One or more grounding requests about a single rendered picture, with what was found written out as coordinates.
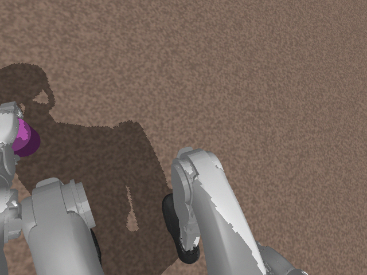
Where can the left robot hand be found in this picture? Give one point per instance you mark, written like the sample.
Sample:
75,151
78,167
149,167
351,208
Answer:
9,124

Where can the left robot foot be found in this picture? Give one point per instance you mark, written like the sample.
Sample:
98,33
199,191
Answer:
96,245

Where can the right robot foot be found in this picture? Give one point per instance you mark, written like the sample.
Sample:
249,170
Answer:
172,224

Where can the right robot hand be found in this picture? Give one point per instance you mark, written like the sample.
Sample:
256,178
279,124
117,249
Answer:
274,262

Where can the left robot arm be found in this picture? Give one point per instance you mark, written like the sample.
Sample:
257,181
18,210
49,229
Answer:
10,209

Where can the mug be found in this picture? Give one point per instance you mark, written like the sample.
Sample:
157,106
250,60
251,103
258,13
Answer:
27,141

